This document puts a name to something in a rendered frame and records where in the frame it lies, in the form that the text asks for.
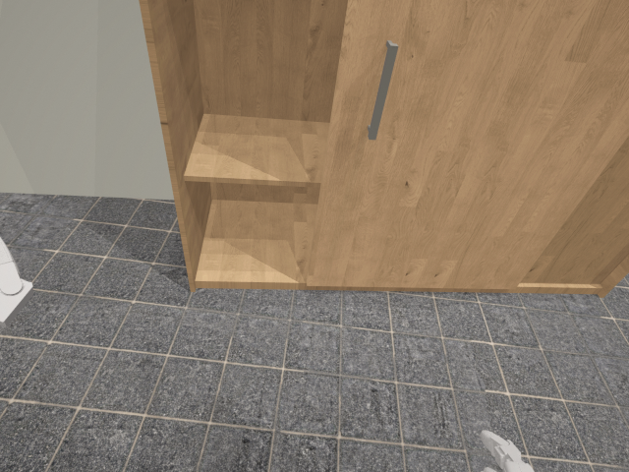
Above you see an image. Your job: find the handle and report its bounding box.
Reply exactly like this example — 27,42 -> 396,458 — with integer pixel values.
368,40 -> 398,140

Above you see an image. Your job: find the robot left hand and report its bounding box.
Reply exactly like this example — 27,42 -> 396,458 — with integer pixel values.
0,237 -> 33,328

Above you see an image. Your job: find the robot right hand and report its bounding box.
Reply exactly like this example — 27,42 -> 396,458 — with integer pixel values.
481,430 -> 535,472

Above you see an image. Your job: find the wardrobe door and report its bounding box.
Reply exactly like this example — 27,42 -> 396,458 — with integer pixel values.
521,136 -> 629,284
307,0 -> 629,289

